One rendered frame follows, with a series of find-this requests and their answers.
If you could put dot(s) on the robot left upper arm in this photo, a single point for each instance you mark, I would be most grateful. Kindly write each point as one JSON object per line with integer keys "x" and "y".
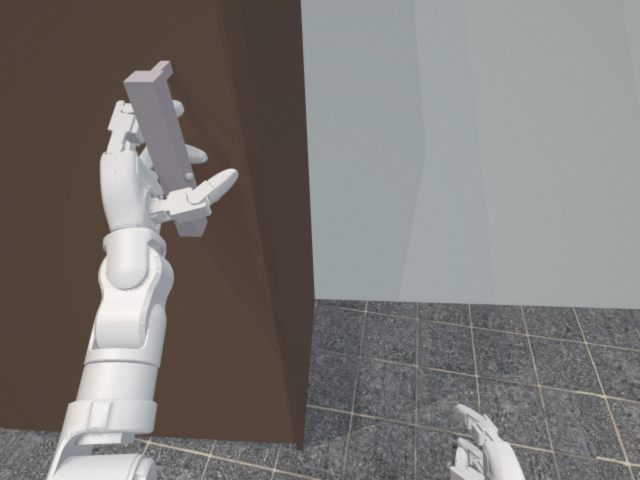
{"x": 107, "y": 467}

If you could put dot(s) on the wardrobe door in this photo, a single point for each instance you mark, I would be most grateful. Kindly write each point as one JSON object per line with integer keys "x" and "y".
{"x": 62, "y": 67}

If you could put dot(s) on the handle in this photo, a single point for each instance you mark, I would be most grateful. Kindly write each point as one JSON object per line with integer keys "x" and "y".
{"x": 153, "y": 107}

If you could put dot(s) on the left robot forearm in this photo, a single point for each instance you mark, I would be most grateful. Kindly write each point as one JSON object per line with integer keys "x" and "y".
{"x": 115, "y": 397}

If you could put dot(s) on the right robot hand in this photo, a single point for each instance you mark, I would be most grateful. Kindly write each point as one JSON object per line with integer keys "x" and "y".
{"x": 497, "y": 461}

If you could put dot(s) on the left robot hand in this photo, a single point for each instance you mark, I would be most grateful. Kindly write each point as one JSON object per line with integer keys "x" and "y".
{"x": 128, "y": 180}

